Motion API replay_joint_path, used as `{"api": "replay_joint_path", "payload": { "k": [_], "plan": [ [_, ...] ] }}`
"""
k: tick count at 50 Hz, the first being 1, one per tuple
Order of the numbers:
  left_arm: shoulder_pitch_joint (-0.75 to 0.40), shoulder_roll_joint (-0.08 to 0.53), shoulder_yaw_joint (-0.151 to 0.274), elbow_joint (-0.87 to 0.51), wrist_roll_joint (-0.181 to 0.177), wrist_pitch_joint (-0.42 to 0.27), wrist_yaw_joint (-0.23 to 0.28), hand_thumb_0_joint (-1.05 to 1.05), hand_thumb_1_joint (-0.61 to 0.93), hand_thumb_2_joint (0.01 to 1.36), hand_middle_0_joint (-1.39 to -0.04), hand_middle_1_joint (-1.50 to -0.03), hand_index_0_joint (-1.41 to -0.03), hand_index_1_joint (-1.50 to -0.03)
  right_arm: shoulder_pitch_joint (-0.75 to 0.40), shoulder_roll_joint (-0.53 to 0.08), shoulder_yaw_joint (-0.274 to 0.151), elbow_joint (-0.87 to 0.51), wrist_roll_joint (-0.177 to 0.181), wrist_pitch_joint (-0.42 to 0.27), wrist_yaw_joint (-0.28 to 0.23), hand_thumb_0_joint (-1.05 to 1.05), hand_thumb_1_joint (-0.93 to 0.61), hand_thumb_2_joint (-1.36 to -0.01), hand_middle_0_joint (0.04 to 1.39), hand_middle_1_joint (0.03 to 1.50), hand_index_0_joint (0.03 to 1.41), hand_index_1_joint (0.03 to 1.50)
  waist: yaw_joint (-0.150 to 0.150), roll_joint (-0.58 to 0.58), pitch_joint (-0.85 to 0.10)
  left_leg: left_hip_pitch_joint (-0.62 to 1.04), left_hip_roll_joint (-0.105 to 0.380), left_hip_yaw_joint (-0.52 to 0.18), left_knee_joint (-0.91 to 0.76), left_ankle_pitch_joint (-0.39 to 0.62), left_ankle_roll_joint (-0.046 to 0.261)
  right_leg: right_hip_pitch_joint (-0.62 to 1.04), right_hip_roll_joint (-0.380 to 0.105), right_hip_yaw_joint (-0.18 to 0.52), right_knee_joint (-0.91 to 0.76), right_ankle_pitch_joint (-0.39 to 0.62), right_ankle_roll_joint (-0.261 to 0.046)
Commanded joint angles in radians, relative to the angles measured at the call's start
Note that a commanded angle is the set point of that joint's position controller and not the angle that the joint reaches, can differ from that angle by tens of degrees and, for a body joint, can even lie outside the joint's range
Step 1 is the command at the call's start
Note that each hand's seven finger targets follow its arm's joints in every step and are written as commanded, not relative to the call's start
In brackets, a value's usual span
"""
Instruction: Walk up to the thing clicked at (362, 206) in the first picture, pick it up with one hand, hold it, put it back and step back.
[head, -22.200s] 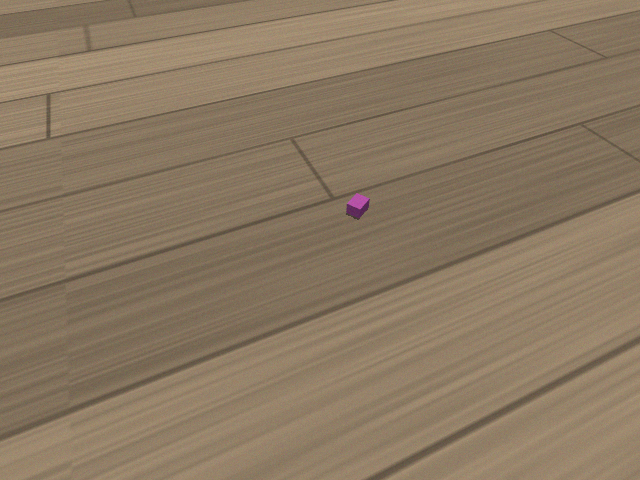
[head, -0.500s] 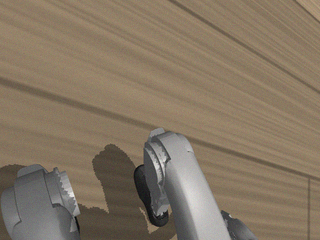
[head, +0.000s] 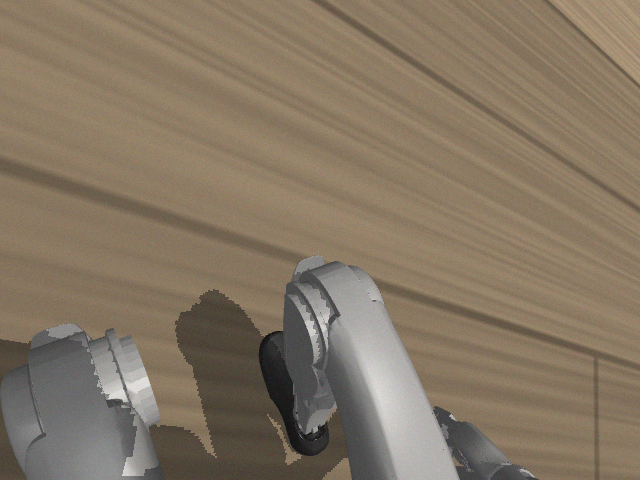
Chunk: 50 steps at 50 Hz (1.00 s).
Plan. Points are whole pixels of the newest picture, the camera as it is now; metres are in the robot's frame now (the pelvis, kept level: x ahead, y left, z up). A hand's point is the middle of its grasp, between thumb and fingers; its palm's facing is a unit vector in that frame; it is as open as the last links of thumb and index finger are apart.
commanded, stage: rest palm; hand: left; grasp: from above
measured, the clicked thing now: out of the picture +0.45 +0.37 -0.28
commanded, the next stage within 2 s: close in 0.98 s
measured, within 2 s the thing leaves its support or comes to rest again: neither
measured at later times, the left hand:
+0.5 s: hand out of the picture +0.43 +0.36 -0.24, palm faces -0.48 -0.15 -0.87, open 12.8 cm
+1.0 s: hand out of the picture +0.43 +0.37 -0.24, palm faces -0.47 -0.15 -0.87, open 12.4 cm
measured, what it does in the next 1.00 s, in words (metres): stands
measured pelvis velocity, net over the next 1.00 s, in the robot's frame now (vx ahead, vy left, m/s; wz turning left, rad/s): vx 0.00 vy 0.00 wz -0.02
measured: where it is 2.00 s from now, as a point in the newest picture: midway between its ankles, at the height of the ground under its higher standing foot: (223, 454)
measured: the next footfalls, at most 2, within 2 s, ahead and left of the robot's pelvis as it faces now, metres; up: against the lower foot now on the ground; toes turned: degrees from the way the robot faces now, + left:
none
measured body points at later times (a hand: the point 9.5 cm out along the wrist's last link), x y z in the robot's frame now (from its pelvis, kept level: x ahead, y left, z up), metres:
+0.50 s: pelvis +0.00 +0.00 +0.00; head +0.27 +0.14 +0.33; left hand +0.45 +0.37 -0.19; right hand +0.07 -0.25 -0.06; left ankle +0.06 +0.12 -0.27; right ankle +0.12 -0.13 -0.27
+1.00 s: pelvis +0.00 +0.00 +0.00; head +0.26 +0.15 +0.33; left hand +0.45 +0.38 -0.19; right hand +0.08 -0.25 -0.05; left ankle +0.06 +0.12 -0.27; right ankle +0.12 -0.13 -0.27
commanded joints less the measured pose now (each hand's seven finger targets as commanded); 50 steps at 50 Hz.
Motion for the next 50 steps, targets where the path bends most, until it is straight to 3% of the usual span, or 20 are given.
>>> {"api": "replay_joint_path", "payload": {
  "k": [1, 2, 7, 12, 13, 14, 16, 18, 20, 23, 27, 29, 32, 34, 36, 37, 39, 42, 45, 50],
  "plan": [
    [-0.274, 0.246, 0.013, -0.119, -0.021, 0.018, 0.058, 0.0, -0.308, 0.82, -0.272, -0.777, -0.261, -0.786, 0.174, -0.331, -0.096, 0.007, 0.002, -0.005, -0.014, 0.0, -0.9, -0.902, 0.199, 0.3, 0.199, 0.3, -0.037, 0.563, -0.617, 0.548, 0.036, 0.102, -0.294, 0.209, 0.002, 0.257, 0.023, -0.132, -0.164, 0.236, -0.084],
    [-0.232, 0.22, 0.0, -0.071, -0.02, 0.027, 0.054, 0.0, -0.316, 0.818, -0.268, -0.779, -0.258, -0.789, 0.168, -0.324, -0.095, 0.006, 0.003, -0.012, -0.009, 0.0, -0.902, -0.903, 0.199, 0.3, 0.199, 0.3, -0.046, 0.558, -0.581, 0.546, 0.039, 0.099, -0.291, 0.207, 0.001, 0.24, 0.023, -0.131, -0.154, 0.234, -0.084],
    [-0.254, 0.266, 0.026, -0.114, -0.035, 0.032, 0.049, 0.0, -0.302, 0.805, -0.275, -0.783, -0.267, -0.79, 0.172, -0.326, -0.082, 0.004, 0.005, -0.018, -0.005, 0.0, -0.903, -0.903, 0.199, 0.3, 0.199, 0.3, -0.038, 0.57, -0.616, 0.561, 0.041, 0.093, -0.284, 0.262, -0.002, 0.275, 0.023, -0.13, -0.153, 0.274, -0.082],
    [-0.226, 0.266, 0.024, -0.096, -0.05, 0.032, 0.027, 0.0, -0.29, 0.794, -0.283, -0.779, -0.276, -0.785, 0.17, -0.341, -0.078, -0.011, 0.003, -0.023, -0.004, 0.0, -0.905, -0.904, 0.199, 0.3, 0.199, 0.3, -0.051, 0.545, -0.574, 0.516, 0.037, 0.097, -0.269, 0.24, 0.002, 0.276, 0.023, -0.131, -0.163, 0.257, -0.082],
    [-0.237, 0.297, 0.042, -0.134, -0.055, 0.028, 0.026, 0.0, -0.28, 0.791, -0.289, -0.776, -0.283, -0.781, 0.177, -0.33, -0.071, -0.009, 0.006, -0.019, -0.004, 0.0, -0.903, -0.903, 0.199, 0.3, 0.199, 0.3, -0.032, 0.56, -0.62, 0.551, 0.04, 0.092, -0.281, 0.263, 0.0, 0.306, 0.023, -0.13, -0.163, 0.272, -0.08],
    [-0.235, 0.281, 0.029, -0.127, -0.049, 0.028, 0.02, 0.0, -0.286, 0.793, -0.285, -0.783, -0.279, -0.788, 0.18, -0.34, -0.076, -0.011, 0.002, -0.019, -0.005, 0.0, -0.904, -0.904, 0.199, 0.3, 0.199, 0.3, -0.044, 0.574, -0.612, 0.564, 0.041, 0.092, -0.276, 0.267, -0.003, 0.284, 0.02, -0.131, -0.156, 0.27, -0.084],
    [-0.193, 0.273, 0.033, -0.111, -0.065, 0.024, 0.013, 0.0, -0.293, 0.797, -0.281, -0.781, -0.273, -0.788, 0.172, -0.327, -0.072, -0.014, 0.005, -0.018, -0.003, 0.0, -0.904, -0.904, 0.199, 0.3, 0.199, 0.3, -0.029, 0.557, -0.609, 0.548, 0.043, 0.088, -0.278, 0.264, -0.001, 0.299, 0.025, -0.134, -0.16, 0.269, -0.082],
    [-0.212, 0.25, 0.018, -0.115, -0.066, 0.018, 0.008, 0.0, -0.282, 0.79, -0.278, -0.781, -0.274, -0.785, 0.185, -0.332, -0.069, -0.013, 0.002, -0.016, 0.001, 0.0, -0.902, -0.903, 0.199, 0.3, 0.199, 0.3, -0.055, 0.55, -0.583, 0.546, 0.043, 0.087, -0.269, 0.267, -0.003, 0.286, 0.024, -0.139, -0.161, 0.27, -0.082],
    [-0.204, 0.269, 0.02, -0.131, -0.062, 0.01, 0.006, 0.0, -0.304, 0.801, -0.266, -0.791, -0.26, -0.796, 0.186, -0.325, -0.066, -0.01, 0.003, -0.015, -0.001, 0.0, -0.904, -0.903, 0.199, 0.3, 0.199, 0.3, -0.043, 0.549, -0.616, 0.557, 0.044, 0.092, -0.264, 0.279, 0.003, 0.318, 0.027, -0.132, -0.166, 0.286, -0.078],
    [-0.195, 0.272, 0.025, -0.115, -0.059, 0.001, 0.013, 0.0, -0.289, 0.806, -0.28, -0.774, -0.271, -0.783, 0.182, -0.333, -0.06, -0.015, -0.001, -0.011, -0.003, 0.0, -0.901, -0.903, 0.199, 0.3, 0.199, 0.3, -0.047, 0.534, -0.576, 0.522, 0.042, 0.093, -0.26, 0.258, 0.001, 0.303, 0.026, -0.139, -0.171, 0.263, -0.082],
    [-0.222, 0.298, 0.036, -0.143, -0.056, -0.006, 0.036, 0.0, -0.275, 0.798, -0.291, -0.764, -0.281, -0.773, 0.178, -0.339, -0.063, -0.008, -0.004, -0.011, -0.007, 0.0, -0.9, -0.903, 0.199, 0.3, 0.199, 0.3, -0.037, 0.563, -0.609, 0.534, 0.045, 0.094, -0.273, 0.246, 0.002, 0.32, 0.03, -0.138, -0.172, 0.263, -0.08],
    [-0.2, 0.262, 0.013, -0.105, -0.046, 0.0, 0.041, 0.0, -0.281, 0.806, -0.29, -0.757, -0.278, -0.769, 0.18, -0.34, -0.066, -0.008, -0.006, -0.014, -0.005, 0.0, -0.9, -0.903, 0.199, 0.3, 0.199, 0.3, -0.053, 0.546, -0.567, 0.532, 0.045, 0.091, -0.276, 0.235, 0.001, 0.284, 0.03, -0.145, -0.166, 0.25, -0.081],
    [-0.231, 0.297, 0.025, -0.126, -0.04, 0.006, 0.052, 0.0, -0.266, 0.803, -0.294, -0.772, -0.285, -0.78, 0.17, -0.337, -0.064, -0.009, -0.002, -0.018, -0.007, 0.0, -0.899, -0.903, 0.199, 0.3, 0.199, 0.3, -0.036, 0.568, -0.593, 0.54, 0.046, 0.088, -0.286, 0.213, 0.0, 0.285, 0.028, -0.138, -0.162, 0.238, -0.083],
    [-0.247, 0.276, 0.012, -0.14, -0.044, 0.013, 0.059, 0.0, -0.267, 0.794, -0.298, -0.755, -0.286, -0.765, 0.164, -0.343, -0.069, -0.008, -0.007, -0.021, -0.007, 0.0, -0.899, -0.903, 0.199, 0.3, 0.199, 0.3, -0.038, 0.575, -0.618, 0.552, 0.046, 0.092, -0.279, 0.234, 0.0, 0.295, 0.032, -0.138, -0.164, 0.259, -0.082],
    [-0.219, 0.245, 0.004, -0.079, -0.047, 0.026, 0.054, 0.0, -0.25, 0.777, -0.295, -0.765, -0.291, -0.768, 0.162, -0.343, -0.067, -0.007, -0.003, -0.027, -0.002, 0.0, -0.899, -0.902, 0.199, 0.3, 0.199, 0.3, -0.057, 0.542, -0.546, 0.525, 0.046, 0.08, -0.279, 0.224, -0.003, 0.246, 0.026, -0.148, -0.151, 0.247, -0.081],
    [-0.227, 0.274, 0.018, -0.106, -0.049, 0.026, 0.058, 0.0, -0.249, 0.777, -0.301, -0.761, -0.295, -0.766, 0.165, -0.335, -0.062, 0.004, -0.005, -0.026, -0.003, 0.0, -0.9, -0.903, 0.199, 0.3, 0.199, 0.3, -0.045, 0.558, -0.579, 0.527, 0.046, 0.087, -0.283, 0.228, -0.001, 0.287, 0.033, -0.141, -0.164, 0.254, -0.08],
    [-0.25, 0.288, 0.021, -0.114, -0.049, 0.033, 0.054, 0.0, -0.23, 0.77, -0.311, -0.761, -0.307, -0.764, 0.158, -0.335, -0.062, 0.001, -0.002, -0.028, -0.005, 0.0, -0.898, -0.902, 0.199, 0.3, 0.199, 0.3, -0.039, 0.566, -0.595, 0.528, 0.046, 0.091, -0.277, 0.237, 0.0, 0.289, 0.029, -0.136, -0.164, 0.261, -0.081],
    [-0.211, 0.251, -0.001, -0.069, -0.058, 0.046, 0.036, 0.0, -0.217, 0.753, -0.317, -0.769, -0.317, -0.767, 0.154, -0.345, -0.07, -0.007, 0.001, -0.032, -0.003, 0.0, -0.901, -0.903, 0.199, 0.3, 0.199, 0.3, -0.047, 0.556, -0.559, 0.524, 0.046, 0.086, -0.28, 0.234, -0.002, 0.265, 0.028, -0.139, -0.159, 0.257, -0.081],
    [-0.234, 0.286, 0.015, -0.13, -0.065, 0.044, 0.017, 0.0, -0.217, 0.741, -0.317, -0.757, -0.318, -0.755, 0.168, -0.345, -0.069, -0.007, 0.007, -0.033, -0.001, 0.0, -0.901, -0.903, 0.199, 0.3, 0.199, 0.3, -0.045, 0.555, -0.585, 0.526, 0.044, 0.09, -0.276, 0.245, 0.001, 0.296, 0.027, -0.13, -0.166, 0.265, -0.08],
    [-0.205, 0.278, 0.008, -0.127, -0.077, 0.028, -0.009, 0.0, -0.185, 0.717, -0.336, -0.749, -0.34, -0.744, 0.163, -0.343, -0.056, -0.017, 0.005, -0.027, 0.0, 0.0, -0.901, -0.903, 0.199, 0.3, 0.199, 0.3, -0.047, 0.556, -0.585, 0.558, 0.046, 0.081, -0.273, 0.289, -0.005, 0.307, 0.026, -0.136, -0.164, 0.282, -0.082]
  ]
}}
